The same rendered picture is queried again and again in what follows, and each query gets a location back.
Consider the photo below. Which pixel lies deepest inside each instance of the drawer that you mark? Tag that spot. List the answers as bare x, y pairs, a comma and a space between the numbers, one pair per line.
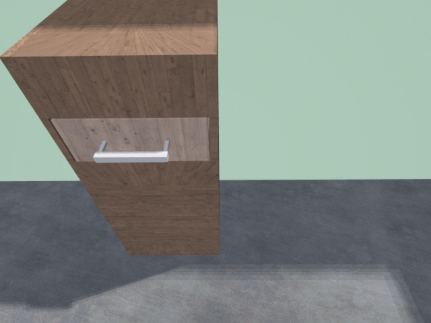
189, 137

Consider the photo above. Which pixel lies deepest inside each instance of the handle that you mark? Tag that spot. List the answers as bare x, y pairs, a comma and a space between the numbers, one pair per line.
102, 156

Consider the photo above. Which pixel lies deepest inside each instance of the cabinet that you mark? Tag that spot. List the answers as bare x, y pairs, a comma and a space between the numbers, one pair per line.
133, 59

